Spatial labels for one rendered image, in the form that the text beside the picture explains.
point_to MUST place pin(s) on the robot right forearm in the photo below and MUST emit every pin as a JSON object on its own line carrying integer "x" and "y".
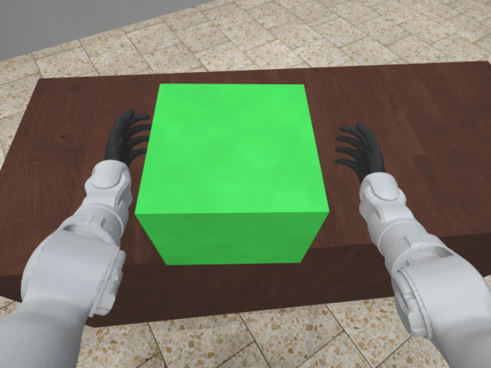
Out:
{"x": 399, "y": 237}

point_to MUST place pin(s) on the carton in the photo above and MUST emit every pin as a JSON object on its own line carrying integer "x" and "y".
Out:
{"x": 231, "y": 175}

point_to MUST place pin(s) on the left robot hand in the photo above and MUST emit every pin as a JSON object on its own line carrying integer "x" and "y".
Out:
{"x": 120, "y": 144}

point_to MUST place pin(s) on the robot left forearm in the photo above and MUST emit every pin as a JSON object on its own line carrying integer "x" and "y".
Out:
{"x": 103, "y": 214}

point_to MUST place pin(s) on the left robot upper arm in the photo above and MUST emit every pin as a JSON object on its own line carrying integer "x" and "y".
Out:
{"x": 75, "y": 278}

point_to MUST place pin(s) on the pedestal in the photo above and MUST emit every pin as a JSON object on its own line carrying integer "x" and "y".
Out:
{"x": 431, "y": 120}

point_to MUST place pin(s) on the right robot hand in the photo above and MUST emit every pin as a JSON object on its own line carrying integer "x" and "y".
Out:
{"x": 368, "y": 154}

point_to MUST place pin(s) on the right robot upper arm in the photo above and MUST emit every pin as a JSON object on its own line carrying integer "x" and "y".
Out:
{"x": 444, "y": 301}

